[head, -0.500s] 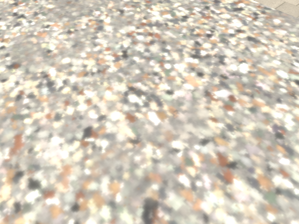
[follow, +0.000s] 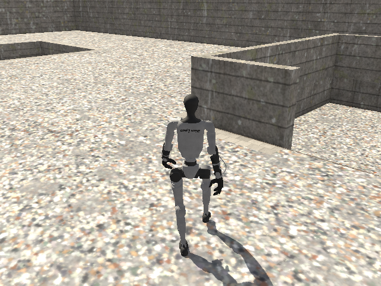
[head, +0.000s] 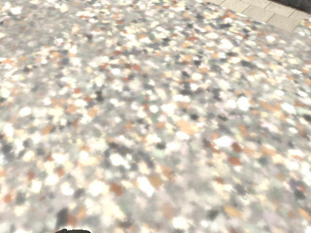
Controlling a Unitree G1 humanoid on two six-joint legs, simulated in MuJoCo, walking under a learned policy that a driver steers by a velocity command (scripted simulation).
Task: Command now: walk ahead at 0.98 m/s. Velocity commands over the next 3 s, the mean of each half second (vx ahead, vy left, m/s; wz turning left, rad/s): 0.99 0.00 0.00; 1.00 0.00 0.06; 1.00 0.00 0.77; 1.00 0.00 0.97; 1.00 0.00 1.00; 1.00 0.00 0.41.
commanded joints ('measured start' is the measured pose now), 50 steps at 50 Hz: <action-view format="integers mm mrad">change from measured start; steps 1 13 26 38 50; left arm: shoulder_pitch -134 307 500 307 -50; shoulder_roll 31 65 191 50 147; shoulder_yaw -10 49 44 6 -8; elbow -80 125 198 60 -121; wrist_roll -13 11 -30 6 3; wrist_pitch -11 -33 -77 -5 -19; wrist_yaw -2 40 51 26 31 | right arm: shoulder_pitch -9 -244 -644 -198 -57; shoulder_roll -137 -94 -125 -106 -267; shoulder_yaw -11 0 29 -21 -36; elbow -53 -189 -361 -118 -75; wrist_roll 7 -25 -29 -28 -1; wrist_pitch -27 14 36 5 -10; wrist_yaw -14 -8 31 -8 -21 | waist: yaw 29 71 91 101 89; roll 35 83 -37 38 96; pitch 170 -5 100 18 27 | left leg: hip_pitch -200 -782 -620 -287 -49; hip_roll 255 205 125 317 274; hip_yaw -69 -180 68 -345 -171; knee -172 1208 396 4 64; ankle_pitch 685 64 452 9 1103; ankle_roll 52 41 32 108 70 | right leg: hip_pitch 216 735 860 179 410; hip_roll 69 -92 -21 16 147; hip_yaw -77 431 40 159 -18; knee -187 -592 -719 495 -257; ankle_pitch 102 -463 574 -361 -64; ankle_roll -26 -148 -62 -10 -6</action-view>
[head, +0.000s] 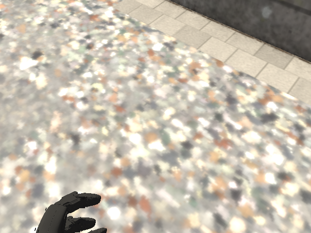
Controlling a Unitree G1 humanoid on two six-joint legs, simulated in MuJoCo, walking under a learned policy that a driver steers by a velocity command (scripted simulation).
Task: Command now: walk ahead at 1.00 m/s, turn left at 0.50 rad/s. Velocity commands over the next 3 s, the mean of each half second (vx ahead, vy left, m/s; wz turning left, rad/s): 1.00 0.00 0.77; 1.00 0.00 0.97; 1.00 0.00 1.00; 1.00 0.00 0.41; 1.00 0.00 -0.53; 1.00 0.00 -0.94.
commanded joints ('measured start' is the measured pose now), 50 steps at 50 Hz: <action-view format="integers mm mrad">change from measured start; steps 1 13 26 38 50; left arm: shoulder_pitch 182 409 381 49 398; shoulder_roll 178 70 258 92 300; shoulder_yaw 57 81 128 35 134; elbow -13 166 117 -168 -119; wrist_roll -1 -21 10 18 37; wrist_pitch -13 -58 21 28 10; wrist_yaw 36 40 70 31 74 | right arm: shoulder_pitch -70 -349 -23 -191 -193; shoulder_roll -267 -44 -279 -245 -185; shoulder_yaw -52 -19 -105 -89 -41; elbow -60 -279 -201 -267 -354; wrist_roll -16 -34 -11 -6 3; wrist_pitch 2 113 103 41 52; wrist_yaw -18 39 9 -5 -13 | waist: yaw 200 93 -158 94 175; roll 118 -61 17 -30 -276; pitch -86 29 -167 66 -340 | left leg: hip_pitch -153 -978 -114 -608 -1005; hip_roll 240 234 8 60 9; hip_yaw -104 -31 31 -361 -159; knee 300 1187 565 80 1384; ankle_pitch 1198 197 85 328 -48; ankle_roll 75 24 213 234 48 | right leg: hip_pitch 433 531 442 114 995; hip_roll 103 -206 -94 -57 -387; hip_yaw -4 25 -208 60 942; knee -30 -428 705 296 -323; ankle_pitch -135 -214 225 -163 -1018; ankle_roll -26 11 51 160 -54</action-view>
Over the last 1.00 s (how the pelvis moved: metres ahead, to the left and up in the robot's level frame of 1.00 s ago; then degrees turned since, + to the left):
0.98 0.02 -0.01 3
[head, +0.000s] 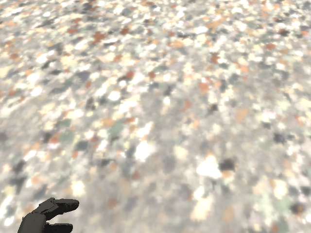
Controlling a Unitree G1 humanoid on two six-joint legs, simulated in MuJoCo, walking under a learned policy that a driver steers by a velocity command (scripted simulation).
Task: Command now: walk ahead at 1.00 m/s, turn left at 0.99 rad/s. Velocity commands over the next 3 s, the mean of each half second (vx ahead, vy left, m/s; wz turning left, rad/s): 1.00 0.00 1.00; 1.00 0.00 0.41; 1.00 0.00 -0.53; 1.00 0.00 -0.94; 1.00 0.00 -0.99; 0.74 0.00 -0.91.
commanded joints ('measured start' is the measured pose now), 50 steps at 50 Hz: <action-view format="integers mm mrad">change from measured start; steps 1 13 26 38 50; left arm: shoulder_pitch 233 346 202 -63 369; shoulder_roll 154 126 135 84 82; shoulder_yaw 81 65 42 17 61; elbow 1 206 -2 -59 196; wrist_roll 7 -23 -7 -23 -21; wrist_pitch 12 -50 -23 19 -13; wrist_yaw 5 -20 -11 -47 -29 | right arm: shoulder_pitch -95 -465 -51 53 -159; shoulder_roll -53 21 -142 -102 49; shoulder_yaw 25 71 -27 8 82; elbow -137 -310 -127 -15 -122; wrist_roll -20 -38 -27 -2 -52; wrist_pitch -6 60 34 -56 -11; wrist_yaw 2 94 -16 1 33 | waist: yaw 160 95 86 24 87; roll -169 -57 -125 -12 -71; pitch -223 105 -44 35 -5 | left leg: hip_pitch -670 -639 127 56 -584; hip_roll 138 234 328 227 197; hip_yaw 112 311 -359 1 94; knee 415 -57 -765 -852 269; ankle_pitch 134 469 221 910 145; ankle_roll -17 -10 257 85 -36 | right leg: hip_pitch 709 415 -259 74 370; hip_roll -384 -194 -103 -30 -219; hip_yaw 675 -237 56 -81 336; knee -370 -545 750 -79 -463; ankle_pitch -686 275 -243 278 -299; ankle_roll -173 -68 -3 -93 -248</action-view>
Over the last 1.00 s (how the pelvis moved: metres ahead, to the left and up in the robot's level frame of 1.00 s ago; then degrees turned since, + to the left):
0.88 0.25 -0.01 52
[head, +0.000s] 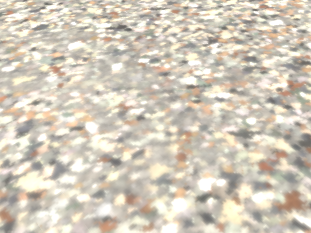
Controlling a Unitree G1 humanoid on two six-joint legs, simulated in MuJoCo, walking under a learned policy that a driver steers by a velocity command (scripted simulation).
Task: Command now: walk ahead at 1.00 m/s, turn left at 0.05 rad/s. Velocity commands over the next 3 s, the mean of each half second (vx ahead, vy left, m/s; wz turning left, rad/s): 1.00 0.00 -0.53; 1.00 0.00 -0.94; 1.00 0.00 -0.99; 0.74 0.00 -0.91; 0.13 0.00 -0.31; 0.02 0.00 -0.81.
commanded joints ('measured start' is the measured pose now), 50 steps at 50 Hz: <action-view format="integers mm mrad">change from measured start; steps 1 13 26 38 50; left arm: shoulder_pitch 82 127 -213 97 23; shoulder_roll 65 222 5 346 200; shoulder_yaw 7 49 -15 99 68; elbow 13 38 -176 -101 -73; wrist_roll -24 -36 -12 -16 -45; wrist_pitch -33 -33 72 84 -7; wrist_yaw -4 4 -65 -7 -6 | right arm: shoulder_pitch -62 60 45 34 -281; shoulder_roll -15 -144 -28 -85 -22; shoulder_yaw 14 -23 -24 -22 25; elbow -114 -96 23 -176 -267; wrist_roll -21 -14 14 -5 13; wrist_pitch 6 -30 -78 -43 7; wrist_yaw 21 -14 -20 -29 1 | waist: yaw -35 -192 15 122 34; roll -76 -91 63 -186 -48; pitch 64 -200 75 -301 35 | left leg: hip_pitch -287 515 296 -452 60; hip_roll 119 50 264 16 108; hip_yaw -38 85 206 9 70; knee -84 -746 -1178 427 -636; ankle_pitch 2 155 358 -167 389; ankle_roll -27 -50 -48 -142 -175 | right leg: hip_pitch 92 100 -486 711 -90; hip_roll -270 -144 -177 -297 -31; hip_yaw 409 202 71 874 437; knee -375 185 601 -155 -313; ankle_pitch -158 708 205 -136 303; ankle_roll -164 -77 -29 -468 -211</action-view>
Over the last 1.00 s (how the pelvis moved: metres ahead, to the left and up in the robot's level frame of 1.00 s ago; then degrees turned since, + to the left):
0.87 0.27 0.02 40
